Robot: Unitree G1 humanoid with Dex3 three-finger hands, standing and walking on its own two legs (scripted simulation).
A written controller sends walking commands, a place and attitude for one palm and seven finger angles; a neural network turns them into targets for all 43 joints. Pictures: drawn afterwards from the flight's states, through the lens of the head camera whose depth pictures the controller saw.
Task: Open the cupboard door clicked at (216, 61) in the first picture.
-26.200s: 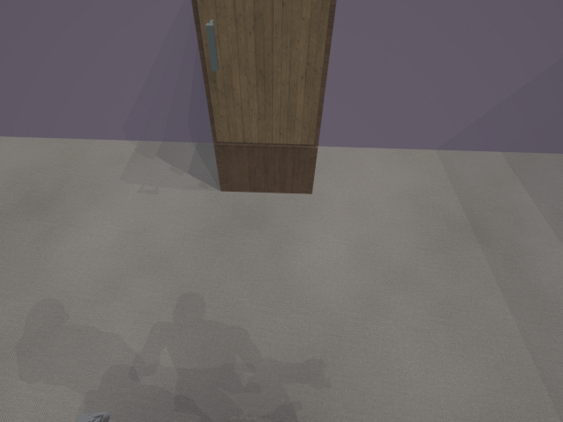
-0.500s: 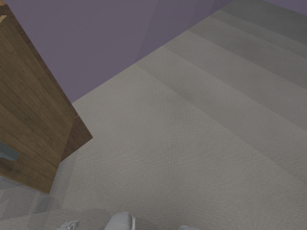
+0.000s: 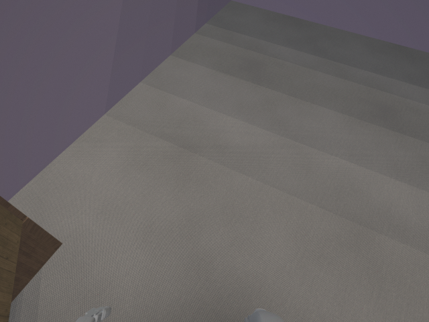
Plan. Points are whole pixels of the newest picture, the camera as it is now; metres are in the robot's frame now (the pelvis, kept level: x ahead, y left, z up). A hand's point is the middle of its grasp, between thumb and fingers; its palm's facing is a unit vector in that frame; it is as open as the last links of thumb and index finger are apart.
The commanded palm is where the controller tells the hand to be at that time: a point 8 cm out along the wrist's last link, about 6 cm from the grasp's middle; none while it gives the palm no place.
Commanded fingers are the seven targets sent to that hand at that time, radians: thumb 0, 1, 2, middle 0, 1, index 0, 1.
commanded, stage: walk to a spot facing it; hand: left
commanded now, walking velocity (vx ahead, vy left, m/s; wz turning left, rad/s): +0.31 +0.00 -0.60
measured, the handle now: out of the picture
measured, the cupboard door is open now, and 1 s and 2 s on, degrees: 43 43 43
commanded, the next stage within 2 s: turn to face it in 1.12 s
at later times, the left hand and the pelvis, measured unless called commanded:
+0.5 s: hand (157, 268) +0.25 +0.15 -0.20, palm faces -0.21 -0.97 -0.15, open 7.4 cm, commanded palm none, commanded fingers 0.00 0.90 0.90 -0.20 -0.30 -0.20 -0.30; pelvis +0.20 -0.03 -0.02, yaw -16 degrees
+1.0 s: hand (236, 161) +0.57 -0.04 -0.17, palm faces -0.43 -0.88 -0.21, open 7.4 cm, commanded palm none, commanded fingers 0.00 0.90 0.90 -0.20 -0.30 -0.20 -0.30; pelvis +0.39 -0.17 -0.01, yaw -25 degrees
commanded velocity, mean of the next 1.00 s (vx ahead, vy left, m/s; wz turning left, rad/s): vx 0.36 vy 0.00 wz -0.35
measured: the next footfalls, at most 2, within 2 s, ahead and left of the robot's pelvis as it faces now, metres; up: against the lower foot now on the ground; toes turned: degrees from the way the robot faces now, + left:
right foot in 0.10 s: +0.09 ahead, -0.14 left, +0.00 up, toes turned -10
left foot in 0.44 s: +0.32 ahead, +0.06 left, +0.00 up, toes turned -8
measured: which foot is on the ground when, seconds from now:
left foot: down 0.00-0.10, up 0.12-0.42, down 0.44-0.86, up 0.88-1.00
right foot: up 0.00-0.08, down 0.10-0.44, up 0.46-0.84, down 0.86-1.00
